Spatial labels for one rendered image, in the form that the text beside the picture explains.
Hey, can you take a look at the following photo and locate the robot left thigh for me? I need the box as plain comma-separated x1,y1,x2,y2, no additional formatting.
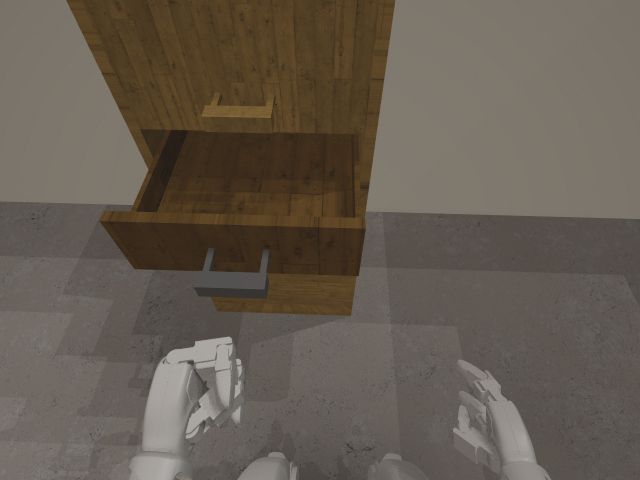
237,457,299,480

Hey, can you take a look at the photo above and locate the left robot hand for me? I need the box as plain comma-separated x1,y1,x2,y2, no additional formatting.
141,337,245,459

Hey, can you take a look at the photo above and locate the robot left forearm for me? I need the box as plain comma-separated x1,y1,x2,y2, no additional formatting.
128,452,195,480

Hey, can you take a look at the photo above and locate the right robot hand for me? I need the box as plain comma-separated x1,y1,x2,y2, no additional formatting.
453,360,537,477

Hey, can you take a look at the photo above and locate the handle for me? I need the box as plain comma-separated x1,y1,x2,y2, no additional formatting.
194,248,270,299
201,105,275,133

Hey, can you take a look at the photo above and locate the cabinet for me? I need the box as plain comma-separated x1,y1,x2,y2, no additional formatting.
66,0,395,316

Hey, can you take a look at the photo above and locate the drawer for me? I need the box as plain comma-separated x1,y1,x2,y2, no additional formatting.
100,130,366,276

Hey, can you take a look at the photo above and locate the robot thigh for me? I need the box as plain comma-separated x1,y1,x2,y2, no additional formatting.
367,459,429,480
237,457,299,480

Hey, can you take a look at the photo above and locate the robot right thigh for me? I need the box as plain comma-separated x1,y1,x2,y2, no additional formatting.
367,459,429,480

